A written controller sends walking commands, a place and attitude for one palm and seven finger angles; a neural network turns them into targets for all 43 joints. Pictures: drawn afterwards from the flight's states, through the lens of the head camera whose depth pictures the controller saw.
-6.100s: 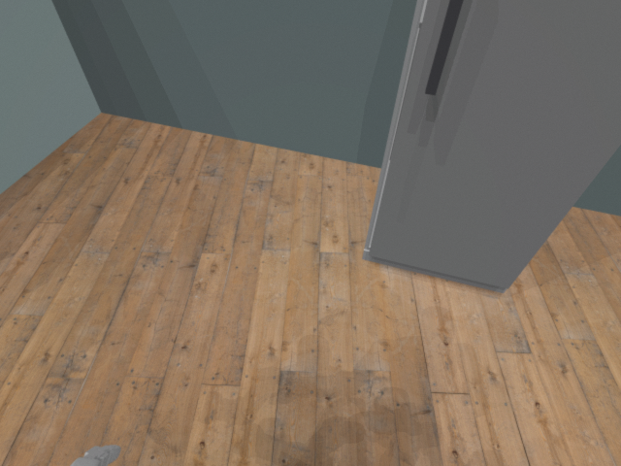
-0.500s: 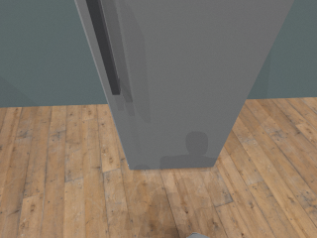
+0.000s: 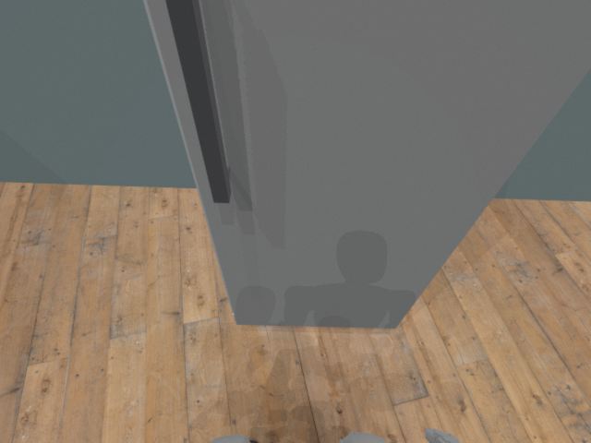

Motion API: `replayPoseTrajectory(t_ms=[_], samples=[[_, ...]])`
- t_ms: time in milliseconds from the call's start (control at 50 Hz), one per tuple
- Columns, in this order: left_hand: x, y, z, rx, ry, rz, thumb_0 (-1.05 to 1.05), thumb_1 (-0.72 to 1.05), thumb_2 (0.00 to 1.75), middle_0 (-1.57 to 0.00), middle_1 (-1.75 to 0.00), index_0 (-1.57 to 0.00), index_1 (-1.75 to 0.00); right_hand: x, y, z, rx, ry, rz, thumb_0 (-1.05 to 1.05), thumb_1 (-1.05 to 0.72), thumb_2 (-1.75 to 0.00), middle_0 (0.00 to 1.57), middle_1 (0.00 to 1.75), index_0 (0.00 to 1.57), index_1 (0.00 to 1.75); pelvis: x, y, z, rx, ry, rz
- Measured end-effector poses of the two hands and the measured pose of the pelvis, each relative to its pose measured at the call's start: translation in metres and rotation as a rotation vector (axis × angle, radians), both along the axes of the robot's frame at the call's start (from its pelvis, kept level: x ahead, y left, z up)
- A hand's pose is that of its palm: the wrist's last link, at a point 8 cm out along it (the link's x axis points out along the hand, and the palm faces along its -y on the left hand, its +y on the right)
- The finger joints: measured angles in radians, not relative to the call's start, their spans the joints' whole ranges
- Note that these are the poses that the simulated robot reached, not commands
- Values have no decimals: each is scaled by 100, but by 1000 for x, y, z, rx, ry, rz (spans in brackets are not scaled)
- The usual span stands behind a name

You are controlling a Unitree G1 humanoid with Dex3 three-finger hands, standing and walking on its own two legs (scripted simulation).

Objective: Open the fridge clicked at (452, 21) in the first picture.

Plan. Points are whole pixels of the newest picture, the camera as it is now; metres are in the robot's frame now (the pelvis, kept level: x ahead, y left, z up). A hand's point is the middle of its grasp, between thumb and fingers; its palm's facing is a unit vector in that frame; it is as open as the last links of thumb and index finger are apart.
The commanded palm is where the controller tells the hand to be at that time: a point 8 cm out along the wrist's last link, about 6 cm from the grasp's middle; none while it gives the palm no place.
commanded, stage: come to a stop and stand still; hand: left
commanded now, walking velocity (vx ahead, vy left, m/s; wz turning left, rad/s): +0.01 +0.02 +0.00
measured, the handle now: (203, 74) +0.47 +0.16 +0.23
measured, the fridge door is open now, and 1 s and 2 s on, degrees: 0 0 0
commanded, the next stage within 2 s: look again from close up in 1.14 s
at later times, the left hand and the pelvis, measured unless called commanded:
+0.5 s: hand out of the picture -0.02 +0.15 -0.18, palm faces +0.06 -0.98 -0.18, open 7.3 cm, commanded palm none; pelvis -0.05 -0.03 +0.00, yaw +1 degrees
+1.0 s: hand out of the picture -0.08 +0.14 -0.17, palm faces +0.03 -0.98 -0.18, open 7.4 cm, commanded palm none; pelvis -0.06 -0.02 +0.00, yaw +1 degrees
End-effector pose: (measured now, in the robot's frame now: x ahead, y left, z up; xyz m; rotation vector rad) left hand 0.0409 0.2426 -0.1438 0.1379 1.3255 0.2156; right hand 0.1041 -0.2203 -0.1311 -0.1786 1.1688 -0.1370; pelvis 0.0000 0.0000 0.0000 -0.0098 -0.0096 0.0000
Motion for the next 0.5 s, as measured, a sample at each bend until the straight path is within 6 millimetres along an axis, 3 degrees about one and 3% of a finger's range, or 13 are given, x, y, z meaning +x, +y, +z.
replayPoseTrajectory(t_ms=[120,280,380,500], samples=[[-9,-12,7,56,-38,-26,0,91,90,-20,-30,-20,-30,-14,-24,-16,43,-10,-24,0,-91,-90,20,30,20,30,-12,-21,-8,26,-4,-4],[-39,-43,15,28,-12,-44,0,91,90,-20,-30,-20,-30,-67,-49,-17,46,81,-73,0,-91,-90,20,30,20,30,-26,-35,0,29,-11,2],[-52,-48,4,-9,-8,-31,1,92,90,-20,-30,-20,-30,-107,-49,-16,13,147,-77,0,-91,-90,19,30,20,30,-36,-33,-2,7,-3,11],[-69,-45,-2,-44,10,-12,1,93,90,-20,-30,-20,-30,-152,-33,-7,9,231,-63,0,-91,-90,19,30,20,29,-50,-31,4,11,-18,10]])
